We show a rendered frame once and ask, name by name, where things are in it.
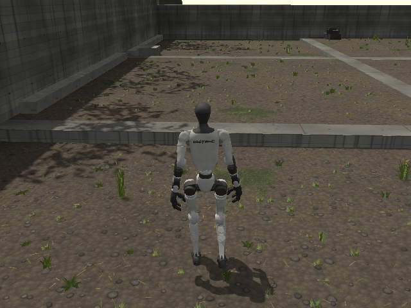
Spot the left robot upper arm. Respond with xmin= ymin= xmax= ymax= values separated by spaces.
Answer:
xmin=177 ymin=130 xmax=190 ymax=167

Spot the right robot hand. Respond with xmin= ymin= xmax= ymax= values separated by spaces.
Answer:
xmin=227 ymin=186 xmax=242 ymax=203

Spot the robot left foot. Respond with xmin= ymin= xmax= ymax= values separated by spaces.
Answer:
xmin=191 ymin=249 xmax=201 ymax=266

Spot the right robot upper arm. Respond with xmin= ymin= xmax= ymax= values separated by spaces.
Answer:
xmin=217 ymin=130 xmax=234 ymax=166

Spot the robot foot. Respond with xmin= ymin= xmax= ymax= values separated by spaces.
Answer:
xmin=217 ymin=254 xmax=227 ymax=268
xmin=191 ymin=249 xmax=201 ymax=266

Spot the robot right forearm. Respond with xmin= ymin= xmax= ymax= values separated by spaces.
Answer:
xmin=227 ymin=156 xmax=240 ymax=187

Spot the robot right foot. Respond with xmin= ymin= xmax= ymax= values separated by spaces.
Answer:
xmin=217 ymin=254 xmax=227 ymax=268

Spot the left robot hand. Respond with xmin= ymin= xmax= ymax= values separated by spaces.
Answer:
xmin=170 ymin=191 xmax=186 ymax=211

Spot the robot left forearm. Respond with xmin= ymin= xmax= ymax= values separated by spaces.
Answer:
xmin=171 ymin=158 xmax=183 ymax=193

